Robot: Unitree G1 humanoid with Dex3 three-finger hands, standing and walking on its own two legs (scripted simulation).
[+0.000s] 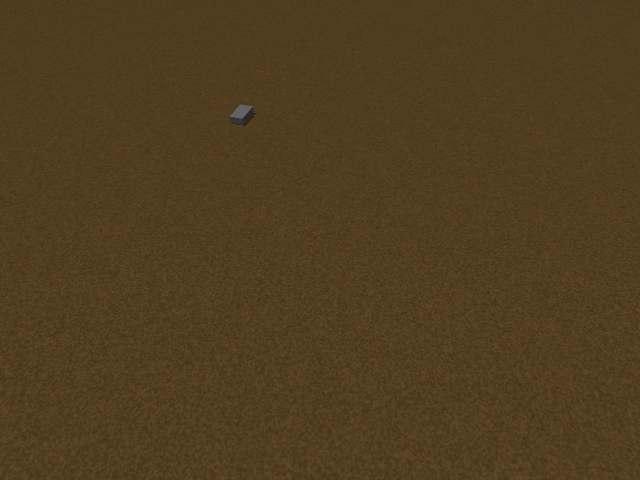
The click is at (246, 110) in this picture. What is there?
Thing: flat box
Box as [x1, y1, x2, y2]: [229, 105, 253, 124]
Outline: 252,106 240,105 229,116 230,122 243,124 253,112
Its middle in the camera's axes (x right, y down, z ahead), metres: -0.49 -0.77 +2.44
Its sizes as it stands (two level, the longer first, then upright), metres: 0.158 0.086 0.040
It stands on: the floor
